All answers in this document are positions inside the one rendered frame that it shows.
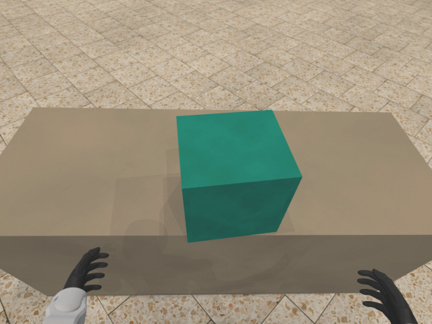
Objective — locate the robot left forearm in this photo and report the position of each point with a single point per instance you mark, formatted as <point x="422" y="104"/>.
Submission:
<point x="67" y="307"/>

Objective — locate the robot left hand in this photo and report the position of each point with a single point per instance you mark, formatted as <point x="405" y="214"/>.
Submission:
<point x="79" y="276"/>

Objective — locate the carton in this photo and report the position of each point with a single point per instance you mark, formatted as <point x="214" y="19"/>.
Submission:
<point x="238" y="174"/>

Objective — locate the robot right hand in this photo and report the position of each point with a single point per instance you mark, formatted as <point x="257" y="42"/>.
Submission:
<point x="394" y="306"/>

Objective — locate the pedestal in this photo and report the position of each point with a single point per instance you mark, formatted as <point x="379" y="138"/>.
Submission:
<point x="74" y="179"/>

